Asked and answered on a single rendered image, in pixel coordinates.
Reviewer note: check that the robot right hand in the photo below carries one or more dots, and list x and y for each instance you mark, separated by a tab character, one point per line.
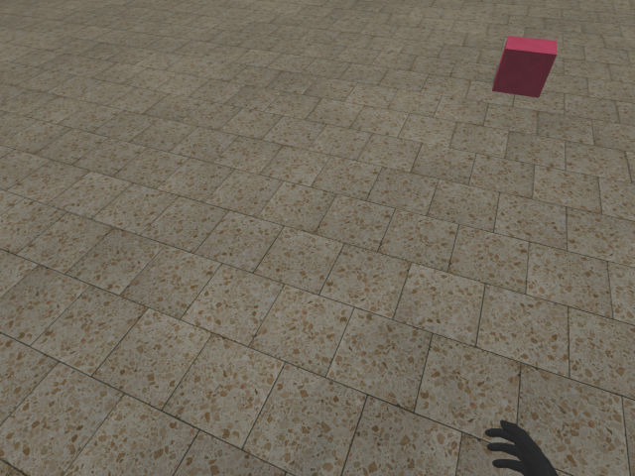
533	461

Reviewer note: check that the carton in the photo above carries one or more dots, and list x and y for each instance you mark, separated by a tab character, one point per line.
525	65

